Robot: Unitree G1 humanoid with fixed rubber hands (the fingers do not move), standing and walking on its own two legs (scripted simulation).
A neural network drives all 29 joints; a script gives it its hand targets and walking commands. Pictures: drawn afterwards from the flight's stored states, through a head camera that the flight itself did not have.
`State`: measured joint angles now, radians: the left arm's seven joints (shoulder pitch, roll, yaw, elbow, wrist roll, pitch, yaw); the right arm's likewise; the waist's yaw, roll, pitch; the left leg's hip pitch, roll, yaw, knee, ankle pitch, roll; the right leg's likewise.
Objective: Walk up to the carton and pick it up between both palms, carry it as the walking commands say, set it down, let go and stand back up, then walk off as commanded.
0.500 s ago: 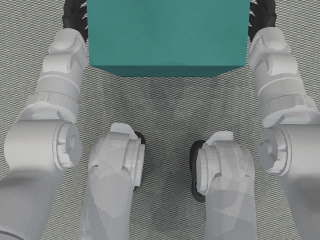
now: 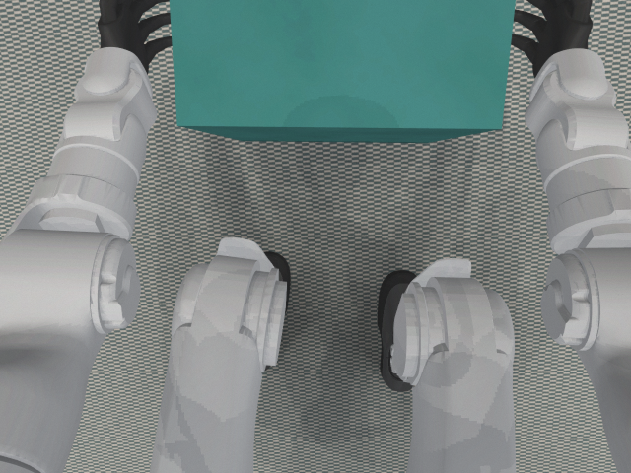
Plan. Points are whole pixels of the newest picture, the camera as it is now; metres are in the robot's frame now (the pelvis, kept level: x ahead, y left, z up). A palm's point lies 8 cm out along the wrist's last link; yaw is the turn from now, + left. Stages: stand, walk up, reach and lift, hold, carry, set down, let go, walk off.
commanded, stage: set down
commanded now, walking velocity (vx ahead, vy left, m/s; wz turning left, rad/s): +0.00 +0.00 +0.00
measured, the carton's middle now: (336, 61) +0.52 +0.03 -0.24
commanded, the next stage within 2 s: let go in 1.52 s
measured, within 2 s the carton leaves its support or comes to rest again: neither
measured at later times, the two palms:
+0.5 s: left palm (52, 19) +0.50 +0.27 -0.10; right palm (617, 14) +0.54 -0.19 -0.11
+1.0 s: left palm out of the picture +0.51 +0.27 +0.05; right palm out of the picture +0.55 -0.21 +0.05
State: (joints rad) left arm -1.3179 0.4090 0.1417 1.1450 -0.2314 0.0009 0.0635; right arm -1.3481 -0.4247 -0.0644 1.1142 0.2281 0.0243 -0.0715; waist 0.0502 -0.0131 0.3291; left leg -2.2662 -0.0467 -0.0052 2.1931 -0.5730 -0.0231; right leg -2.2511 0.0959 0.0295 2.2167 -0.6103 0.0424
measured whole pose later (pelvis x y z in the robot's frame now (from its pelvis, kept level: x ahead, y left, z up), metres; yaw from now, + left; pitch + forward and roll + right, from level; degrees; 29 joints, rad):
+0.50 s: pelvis +0.00 +0.00 +0.03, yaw +0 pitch +39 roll +0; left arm -1.18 0.44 0.23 0.86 -0.21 0.13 0.01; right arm -1.24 -0.44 -0.14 0.86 0.17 0.15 -0.03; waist 0.05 -0.02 0.24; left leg -2.22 -0.05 0.00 2.10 -0.56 -0.01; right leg -2.20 0.08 0.03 2.13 -0.60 0.03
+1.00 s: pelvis +0.01 +0.01 +0.15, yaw +0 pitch +46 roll +0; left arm -1.03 0.40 0.28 0.71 -0.15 0.20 -0.03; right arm -1.11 -0.43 -0.25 0.78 0.11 0.21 0.05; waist 0.05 -0.02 0.00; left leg -1.98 -0.05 -0.01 1.65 -0.48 0.00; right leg -1.96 0.05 0.04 1.67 -0.52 0.03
